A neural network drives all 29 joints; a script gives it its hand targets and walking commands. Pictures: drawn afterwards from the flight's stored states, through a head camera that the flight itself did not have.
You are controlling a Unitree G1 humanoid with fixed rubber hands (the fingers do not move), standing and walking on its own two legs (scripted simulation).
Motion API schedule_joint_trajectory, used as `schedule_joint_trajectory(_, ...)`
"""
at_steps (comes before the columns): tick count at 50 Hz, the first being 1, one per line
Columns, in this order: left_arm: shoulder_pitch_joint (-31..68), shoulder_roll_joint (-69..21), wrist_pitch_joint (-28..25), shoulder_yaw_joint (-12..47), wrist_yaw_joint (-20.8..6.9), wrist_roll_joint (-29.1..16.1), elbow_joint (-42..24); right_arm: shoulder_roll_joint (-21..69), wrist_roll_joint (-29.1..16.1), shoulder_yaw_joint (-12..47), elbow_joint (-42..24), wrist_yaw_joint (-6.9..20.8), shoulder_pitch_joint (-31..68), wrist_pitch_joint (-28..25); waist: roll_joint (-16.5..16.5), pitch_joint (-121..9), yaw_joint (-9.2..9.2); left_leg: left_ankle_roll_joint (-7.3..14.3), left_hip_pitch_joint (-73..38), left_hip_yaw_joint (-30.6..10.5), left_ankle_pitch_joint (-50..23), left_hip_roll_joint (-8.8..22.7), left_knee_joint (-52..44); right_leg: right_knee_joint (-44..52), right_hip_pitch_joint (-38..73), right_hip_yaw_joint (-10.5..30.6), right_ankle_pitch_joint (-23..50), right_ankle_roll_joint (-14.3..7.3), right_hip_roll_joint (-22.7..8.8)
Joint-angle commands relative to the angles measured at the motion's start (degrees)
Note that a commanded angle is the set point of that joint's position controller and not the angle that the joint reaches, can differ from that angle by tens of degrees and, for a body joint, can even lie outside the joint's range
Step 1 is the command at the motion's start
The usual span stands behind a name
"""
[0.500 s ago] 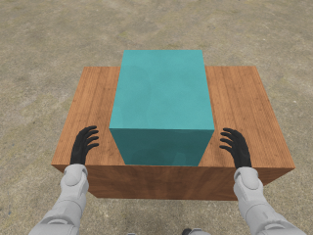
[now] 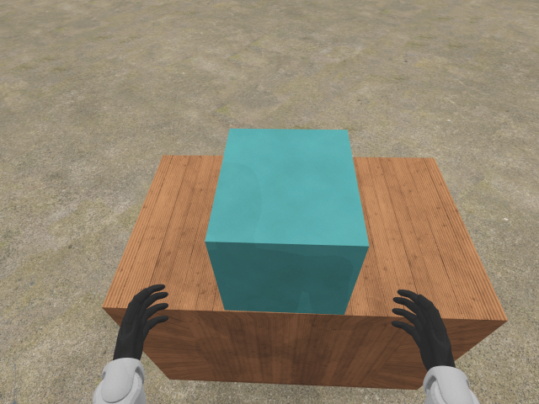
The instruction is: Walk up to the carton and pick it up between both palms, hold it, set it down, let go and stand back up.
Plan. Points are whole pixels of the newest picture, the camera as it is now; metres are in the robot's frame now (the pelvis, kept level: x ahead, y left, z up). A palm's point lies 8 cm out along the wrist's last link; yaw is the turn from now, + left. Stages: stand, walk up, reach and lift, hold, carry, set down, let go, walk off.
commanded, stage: set down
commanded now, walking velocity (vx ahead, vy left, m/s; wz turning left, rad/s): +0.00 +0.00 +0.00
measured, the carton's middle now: (285, 220) +0.48 -0.01 -0.06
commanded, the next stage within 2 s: let go in 1.76 s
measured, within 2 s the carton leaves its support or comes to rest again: neither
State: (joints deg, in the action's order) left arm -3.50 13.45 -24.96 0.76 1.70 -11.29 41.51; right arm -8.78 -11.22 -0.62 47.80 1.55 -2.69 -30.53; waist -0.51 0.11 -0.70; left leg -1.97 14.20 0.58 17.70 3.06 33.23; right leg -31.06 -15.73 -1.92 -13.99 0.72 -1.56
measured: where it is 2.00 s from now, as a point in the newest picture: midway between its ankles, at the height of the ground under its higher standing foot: outside the picture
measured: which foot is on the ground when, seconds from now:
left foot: down 0.00-1.00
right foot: down 0.00-1.00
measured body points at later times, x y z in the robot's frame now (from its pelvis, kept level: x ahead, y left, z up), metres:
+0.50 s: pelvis +0.01 +0.00 +0.00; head -0.01 +0.00 +0.45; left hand +0.22 +0.23 -0.05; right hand +0.20 -0.23 -0.06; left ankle +0.00 +0.13 -0.73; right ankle +0.03 -0.13 -0.73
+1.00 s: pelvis +0.02 +0.00 +0.01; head +0.00 +0.00 +0.46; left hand +0.21 +0.23 -0.07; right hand +0.20 -0.22 -0.07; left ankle +0.00 +0.14 -0.73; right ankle +0.03 -0.13 -0.73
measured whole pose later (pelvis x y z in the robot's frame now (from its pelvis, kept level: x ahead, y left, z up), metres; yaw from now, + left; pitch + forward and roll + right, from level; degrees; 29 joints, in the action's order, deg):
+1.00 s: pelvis +0.02 +0.00 +0.01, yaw +0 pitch -6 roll -1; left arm -8.2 11.7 -6.8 1.2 2.2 -9.6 39.3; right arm -8.8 -10.3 -0.6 47.8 1.5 -6.6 -19.2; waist -0.3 1.7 -0.7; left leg -2.2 5.0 0.8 17.7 3.1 28.2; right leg -26.8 -6.9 -1.9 -14.5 0.8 -1.4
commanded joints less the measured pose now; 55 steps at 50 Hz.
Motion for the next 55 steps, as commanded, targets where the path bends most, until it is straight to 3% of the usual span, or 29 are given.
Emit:
schedule_joint_trajectory(1, 1.9, 3.9, 0.0, 1.7, 1.4, 0.7, -12.1, -9.4, -2.5, -0.5, -9.9, 0.8, 1.9, -0.2, -0.2, -2.8, 2.16, -1.0, -1.8, 0.7, -5.9, -4.3, -11.6, 9.1, 8.0, 2.5, -0.5, -3.0, 3.3)
schedule_joint_trajectory(16, 4.3, 3.9, 5.4, 1.5, 1.4, 2.6, -10.6, -6.5, 2.6, -2.8, -8.1, 0.0, 2.6, 4.7, 1.0, 0.5, 1.96, -0.3, -3.0, 2.2, -1.0, -3.5, -13.3, 10.6, 7.9, 2.9, -5.6, -2.5, 2.2)
schedule_joint_trajectory(22, 2.7, 4.5, 7.2, 0.6, 0.4, 2.6, -10.2, -6.1, 3.5, -2.2, -8.8, -0.5, 1.8, 5.7, 2.5, -0.3, 1.95, -0.1, -3.8, 2.6, -4.9, -3.8, -12.7, 10.5, 8.7, 3.0, -1.5, -2.2, 2.0)
schedule_joint_trajectory(28, -0.8, 3.7, 9.7, -0.4, 0.3, 4.7, -10.6, -7.1, 3.2, -1.9, -7.0, -0.6, -0.1, 6.3, 0.3, -1.9, 1.77, -1.2, -8.2, 2.5, -12.2, -3.8, -12.1, 10.7, 9.3, 1.9, 5.8, -2.4, 2.6)
schedule_joint_trajectory(30, -0.3, 3.5, 10.2, 0.0, 0.0, 4.9, -11.2, -7.1, 4.0, -2.1, -6.5, -0.7, -0.3, 6.6, 1.2, -1.6, 1.46, -1.2, -8.9, 2.4, -13.0, -3.6, -11.9, 10.9, 9.1, 1.6, 6.5, -2.3, 2.8)
schedule_joint_trajectory(32, -0.9, 2.9, 10.9, 0.0, 0.2, 5.7, -11.7, -8.0, 4.0, -2.4, -5.6, -0.6, -0.5, 6.8, -0.9, -1.8, 1.11, -1.9, -9.2, 2.4, -14.9, -3.7, -11.9, 10.7, 9.4, 1.0, 7.9, -2.4, 3.2)
schedule_joint_trajectory(37, -3.5, 3.2, 12.7, -1.8, 0.0, 7.0, -12.7, -7.9, 4.4, -1.6, -5.7, -0.6, -2.2, 8.0, -0.4, -1.9, 1.87, -2.1, -10.8, 2.6, -19.4, -3.7, -11.7, 11.4, 10.8, 1.1, 11.1, -2.5, 3.3)
schedule_joint_trajectory(41, -4.3, 2.8, 14.1, -1.6, -0.1, 7.4, -14.0, -8.6, 4.9, -1.9, -5.6, -0.6, -2.9, 8.6, -0.4, -1.7, 1.29, -2.5, -12.0, 2.6, -21.6, -3.5, -11.6, 11.8, 11.1, 0.9, 12.6, -2.5, 3.6)
schedule_joint_trajectory(43, -3.7, 2.7, 15.2, -1.6, -0.1, 7.9, -13.6, -8.8, 5.1, -2.0, -4.3, -0.4, -2.1, 9.3, -1.5, -0.6, 1.24, -2.5, -11.5, 2.7, -20.8, -3.6, -12.0, 12.1, 10.5, 0.8, 11.3, -2.7, 3.6)
schedule_joint_trajectory(45, -3.4, 3.1, 15.4, -2.0, 0.0, 7.7, -15.2, -7.9, 5.5, -1.8, -6.6, -0.6, -2.2, 9.3, -0.4, -1.7, 1.88, -2.3, -11.5, 2.8, -21.3, -3.5, -11.8, 12.0, 11.7, 0.9, 11.9, -2.6, 3.6)
schedule_joint_trajectory(48, -3.2, 2.7, 17.0, -1.8, 0.3, 8.2, -15.0, -8.3, 6.4, -2.7, -6.4, -0.4, -1.7, 10.4, -1.6, -0.2, 1.42, -2.4, -10.6, 2.9, -19.0, -3.2, -12.7, 12.6, 11.4, 0.8, 9.4, -3.0, 3.6)
schedule_joint_trajectory(55, -1.8, 2.6, 21.3, -1.5, 0.2, 8.9, -16.3, -7.7, 8.4, -3.2, -7.7, -0.6, -0.9, 13.3, -0.8, 1.0, 1.20, -2.0, -10.0, 3.3, -16.0, -2.9, -13.6, 13.2, 11.7, 0.7, 6.8, -2.8, 3.3)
